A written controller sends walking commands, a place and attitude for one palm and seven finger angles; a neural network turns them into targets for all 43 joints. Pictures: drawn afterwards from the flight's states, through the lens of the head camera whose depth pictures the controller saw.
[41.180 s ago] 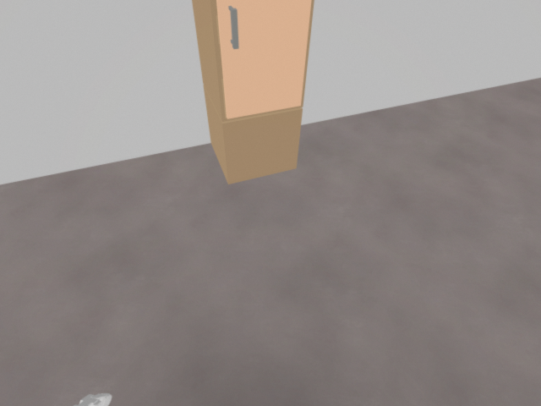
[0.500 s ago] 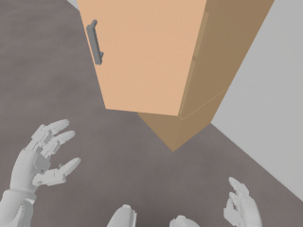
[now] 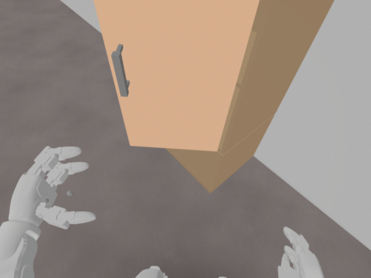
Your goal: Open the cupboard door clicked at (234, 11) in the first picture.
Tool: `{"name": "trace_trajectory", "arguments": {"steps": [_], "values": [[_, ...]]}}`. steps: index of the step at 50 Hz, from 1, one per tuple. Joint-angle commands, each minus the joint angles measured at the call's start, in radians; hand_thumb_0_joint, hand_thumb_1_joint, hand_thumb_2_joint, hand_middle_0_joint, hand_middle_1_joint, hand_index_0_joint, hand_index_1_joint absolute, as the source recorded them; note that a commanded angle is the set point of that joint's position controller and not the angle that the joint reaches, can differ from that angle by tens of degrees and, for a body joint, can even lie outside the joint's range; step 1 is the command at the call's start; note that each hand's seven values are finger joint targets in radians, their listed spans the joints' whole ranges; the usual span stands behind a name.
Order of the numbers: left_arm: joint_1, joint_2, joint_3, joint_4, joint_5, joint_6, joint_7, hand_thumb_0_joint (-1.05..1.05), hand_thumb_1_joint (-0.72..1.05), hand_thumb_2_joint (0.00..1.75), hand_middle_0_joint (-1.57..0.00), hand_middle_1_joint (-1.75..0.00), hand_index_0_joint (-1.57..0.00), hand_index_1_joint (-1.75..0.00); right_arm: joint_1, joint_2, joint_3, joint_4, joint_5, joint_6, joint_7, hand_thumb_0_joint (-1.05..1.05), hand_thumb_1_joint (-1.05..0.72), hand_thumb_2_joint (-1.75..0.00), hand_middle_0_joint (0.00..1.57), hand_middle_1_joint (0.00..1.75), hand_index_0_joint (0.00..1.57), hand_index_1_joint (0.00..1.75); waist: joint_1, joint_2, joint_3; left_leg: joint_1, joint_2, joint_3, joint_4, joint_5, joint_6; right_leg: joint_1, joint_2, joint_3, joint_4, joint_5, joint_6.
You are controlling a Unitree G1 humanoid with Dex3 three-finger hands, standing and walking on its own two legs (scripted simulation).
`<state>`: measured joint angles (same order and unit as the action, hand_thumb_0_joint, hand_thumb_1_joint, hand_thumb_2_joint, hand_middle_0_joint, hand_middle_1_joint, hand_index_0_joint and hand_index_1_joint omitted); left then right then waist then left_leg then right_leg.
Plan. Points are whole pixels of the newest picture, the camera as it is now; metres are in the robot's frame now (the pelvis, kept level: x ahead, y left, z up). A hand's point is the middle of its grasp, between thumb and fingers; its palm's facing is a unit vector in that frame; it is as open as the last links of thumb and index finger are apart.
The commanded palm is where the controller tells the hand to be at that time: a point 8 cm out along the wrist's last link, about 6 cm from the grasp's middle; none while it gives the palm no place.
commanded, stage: raise the hand with hooked fingers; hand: left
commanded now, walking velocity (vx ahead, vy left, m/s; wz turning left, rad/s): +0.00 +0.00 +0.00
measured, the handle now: (122, 71) +0.60 +0.22 +0.09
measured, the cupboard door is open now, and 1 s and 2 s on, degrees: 46 46 46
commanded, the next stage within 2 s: move the hooked fingers beside the handle in 0.96 s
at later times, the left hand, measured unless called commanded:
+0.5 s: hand (53, 158) +0.30 +0.27 +0.12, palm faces +0.04 -1.00 -0.03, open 14.0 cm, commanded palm +0.26 +0.31 +0.11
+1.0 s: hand (68, 161) +0.29 +0.24 +0.12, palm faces +0.04 -1.00 -0.01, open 14.0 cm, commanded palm +0.26 +0.29 +0.11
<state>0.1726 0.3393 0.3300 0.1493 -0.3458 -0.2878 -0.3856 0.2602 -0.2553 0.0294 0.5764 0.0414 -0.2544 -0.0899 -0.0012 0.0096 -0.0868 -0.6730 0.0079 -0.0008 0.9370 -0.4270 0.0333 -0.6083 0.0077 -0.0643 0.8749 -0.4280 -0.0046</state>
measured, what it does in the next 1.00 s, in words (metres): stands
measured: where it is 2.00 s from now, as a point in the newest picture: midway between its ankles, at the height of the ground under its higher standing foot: outside the picture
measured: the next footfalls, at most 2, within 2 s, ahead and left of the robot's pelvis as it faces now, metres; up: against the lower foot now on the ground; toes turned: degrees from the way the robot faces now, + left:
none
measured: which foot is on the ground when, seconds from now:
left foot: down 0.00-1.00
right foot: down 0.00-1.00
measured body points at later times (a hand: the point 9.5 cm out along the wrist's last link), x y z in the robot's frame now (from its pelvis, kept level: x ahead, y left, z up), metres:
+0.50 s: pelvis +0.01 -0.01 +0.02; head +0.03 +0.00 +0.47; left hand +0.29 +0.32 +0.12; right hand +0.17 -0.25 -0.06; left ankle +0.02 +0.09 -0.69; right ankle +0.01 -0.12 -0.69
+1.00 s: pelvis +0.00 -0.03 +0.02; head +0.02 -0.04 +0.47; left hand +0.29 +0.29 +0.12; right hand +0.16 -0.28 -0.06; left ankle +0.02 +0.09 -0.69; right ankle +0.01 -0.12 -0.69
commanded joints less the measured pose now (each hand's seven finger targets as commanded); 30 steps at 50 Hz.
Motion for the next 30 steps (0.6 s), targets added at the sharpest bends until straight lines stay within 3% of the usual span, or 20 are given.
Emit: {"name": "trace_trajectory", "arguments": {"steps": [1,4,7,12,18,23,28,30], "values": [[-0.171,0.206,0.118,-0.146,-0.025,-0.028,0.018,0.0,-0.45,0.32,-0.3,-1.17,-0.3,-1.17,-0.027,-0.147,-0.046,-0.144,0.002,-0.034,-0.007,0.0,-0.9,-0.9,0.2,0.3,0.2,0.3,0.012,0.124,-0.16,0.22,0.009,-0.079,-0.216,0.23,-0.035,0.036,0.032,-0.02,-0.115,0.159,-0.027],[-0.216,0.193,0.078,-0.095,-0.011,0.03,-0.016,0.0,-0.5,0.3,-0.3,-1.2,-0.3,-1.2,-0.025,-0.154,-0.046,-0.148,0.011,-0.022,-0.011,0.0,-0.9,-0.9,0.2,0.3,0.2,0.3,-0.002,0.109,-0.152,0.23,0.01,-0.075,-0.232,0.206,-0.033,0.041,0.028,-0.018,-0.142,0.157,-0.022],[-0.279,0.234,0.097,-0.098,-0.012,0.058,-0.048,0.0,-0.5,0.3,-0.3,-1.2,-0.3,-1.2,-0.024,-0.157,-0.043,-0.16,0.012,-0.018,-0.015,0.0,-0.9,-0.9,0.2,0.3,0.2,0.3,0.003,0.08,-0.189,0.26,0.008,-0.075,-0.237,0.253,-0.031,0.085,0.031,-0.013,-0.154,0.199,-0.026],[-0.375,0.313,0.171,-0.14,-0.023,0.032,-0.047,0.0,-0.5,0.3,-0.3,-1.2,-0.3,-1.2,-0.028,-0.15,-0.036,-0.155,0.004,-0.015,-0.02,0.0,-0.9,-0.9,0.2,0.3,0.2,0.3,0.014,0.112,-0.234,0.321,0.004,-0.07,-0.239,0.335,-0.035,0.124,0.035,-0.007,-0.167,0.259,-0.031],[-0.429,0.307,0.165,-0.009,-0.027,0.051,-0.072,0.0,-0.5,0.3,-0.3,-1.2,-0.3,-1.2,-0.03,-0.152,-0.031,-0.133,0.011,-0.003,-0.025,0.0,-0.9,-0.9,0.2,0.3,0.2,0.3,0.006,0.12,-0.18,0.31,0.001,-0.059,-0.264,0.289,-0.03,0.133,0.029,-0.002,-0.201,0.241,-0.031],[-0.488,0.349,0.171,0.023,-0.025,0.09,-0.107,0.0,-0.5,0.3,-0.3,-1.2,-0.3,-1.2,-0.027,-0.158,-0.031,-0.139,0.016,0.001,-0.03,0.0,-0.9,-0.9,0.2,0.3,0.2,0.3,0.007,0.1,-0.205,0.322,-0.005,-0.051,-0.277,0.284,-0.017,0.173,0.025,0.011,-0.233,0.257,-0.028],[-0.425,0.333,0.189,0.072,-0.045,0.078,-0.112,0.0,-0.5,0.3,-0.3,-1.2,-0.3,-1.2,-0.024,-0.159,-0.037,-0.145,0.015,0.002,-0.02,0.0,-0.9,-0.9,0.2,0.3,0.2,0.3,0.02,0.026,-0.19,0.288,-0.011,-0.035,-0.273,0.288,-0.011,0.199,0.023,0.022,-0.24,0.283,-0.024],[-0.426,0.334,0.193,0.08,-0.041,0.071,-0.104,0.0,-0.5,0.3,-0.3,-1.2,-0.3,-1.2,-0.023,-0.158,-0.038,-0.146,0.015,0.005,-0.017,0.0,-0.9,-0.9,0.2,0.3,0.2,0.3,0.023,0.05,-0.181,0.281,-0.012,-0.027,-0.273,0.277,-0.012,0.191,0.022,0.026,-0.241,0.275,-0.023]]}}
